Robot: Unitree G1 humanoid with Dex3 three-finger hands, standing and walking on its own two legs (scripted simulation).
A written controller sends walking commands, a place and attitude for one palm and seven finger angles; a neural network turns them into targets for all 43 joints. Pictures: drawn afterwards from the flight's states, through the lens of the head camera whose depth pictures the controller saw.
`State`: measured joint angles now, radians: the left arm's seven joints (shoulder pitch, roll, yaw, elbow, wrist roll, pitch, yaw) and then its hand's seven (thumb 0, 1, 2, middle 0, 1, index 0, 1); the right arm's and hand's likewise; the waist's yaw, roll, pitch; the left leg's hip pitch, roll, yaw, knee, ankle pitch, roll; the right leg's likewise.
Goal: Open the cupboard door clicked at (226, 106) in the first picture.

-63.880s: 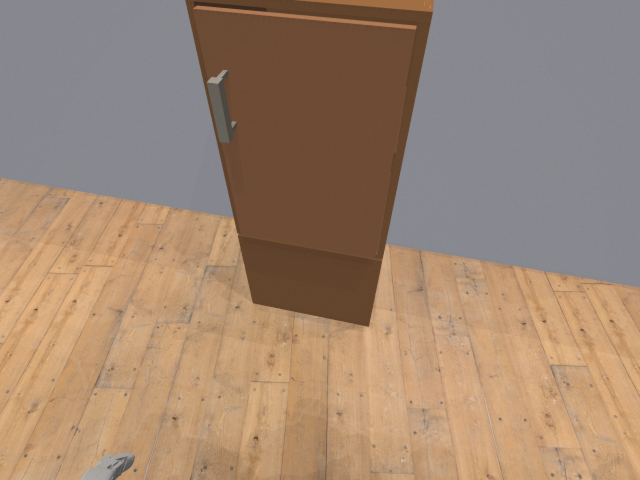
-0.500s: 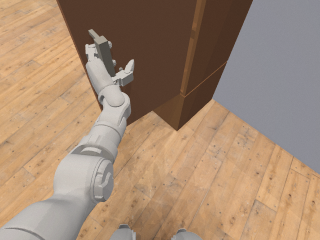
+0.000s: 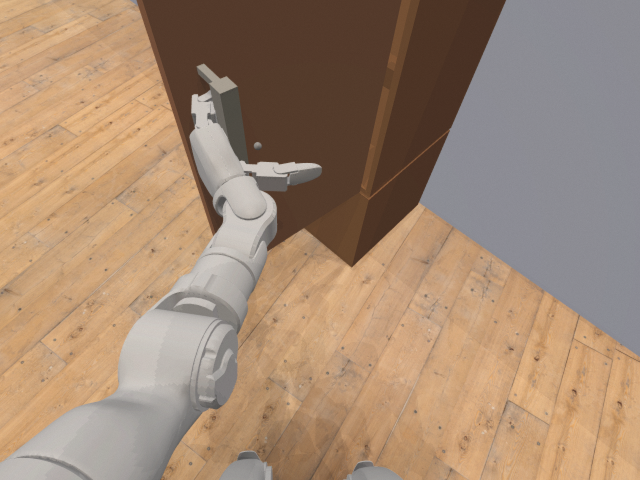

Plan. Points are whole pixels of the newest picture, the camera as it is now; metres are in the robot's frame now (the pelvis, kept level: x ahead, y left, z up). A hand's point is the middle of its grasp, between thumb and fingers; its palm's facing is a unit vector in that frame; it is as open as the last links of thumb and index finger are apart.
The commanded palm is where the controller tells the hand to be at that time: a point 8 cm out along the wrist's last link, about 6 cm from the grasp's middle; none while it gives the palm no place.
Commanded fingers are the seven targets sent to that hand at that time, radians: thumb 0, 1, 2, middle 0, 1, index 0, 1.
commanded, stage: slide the hand sideways off the handle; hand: left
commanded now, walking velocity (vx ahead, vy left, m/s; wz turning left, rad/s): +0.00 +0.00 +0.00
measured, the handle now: (222, 120) +0.54 +0.10 +0.12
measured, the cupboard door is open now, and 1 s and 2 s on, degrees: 83 85 85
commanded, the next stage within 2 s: draw the hand back to the body in 1.28 s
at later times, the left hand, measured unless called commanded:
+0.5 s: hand (255, 170) +0.47 +0.06 +0.11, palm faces -0.03 -1.00 -0.02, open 15.9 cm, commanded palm +0.44 +0.10 +0.11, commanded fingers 0.00 -0.50 0.30 -0.15 -0.30 -0.15 -0.30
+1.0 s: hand (238, 183) +0.45 +0.08 +0.10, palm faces -0.03 -1.00 +0.00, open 16.0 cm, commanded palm +0.41 +0.15 +0.11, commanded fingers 0.00 -0.50 0.30 -0.15 -0.30 -0.15 -0.30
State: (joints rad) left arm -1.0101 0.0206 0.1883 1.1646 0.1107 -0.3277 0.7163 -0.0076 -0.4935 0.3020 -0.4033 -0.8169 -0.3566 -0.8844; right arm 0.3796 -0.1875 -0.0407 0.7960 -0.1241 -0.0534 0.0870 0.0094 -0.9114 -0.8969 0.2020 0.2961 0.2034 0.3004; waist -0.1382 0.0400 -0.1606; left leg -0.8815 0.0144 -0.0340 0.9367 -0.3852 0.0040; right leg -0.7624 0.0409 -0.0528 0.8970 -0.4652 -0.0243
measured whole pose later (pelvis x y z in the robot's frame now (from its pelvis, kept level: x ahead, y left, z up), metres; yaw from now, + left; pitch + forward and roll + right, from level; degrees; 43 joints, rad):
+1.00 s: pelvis +0.00 -0.01 +0.02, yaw -3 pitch +13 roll +0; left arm -0.63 0.17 0.20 0.87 -0.08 -0.37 0.01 -0.01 -0.50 0.30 -0.23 -0.34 -0.21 -0.34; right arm 0.37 -0.23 0.00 0.64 0.00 -0.02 0.02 0.01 -0.91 -0.90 0.20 0.30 0.20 0.30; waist -0.10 0.03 -0.11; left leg -0.68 0.04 0.04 0.83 -0.36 0.00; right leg -0.61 0.06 0.02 0.82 -0.43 -0.03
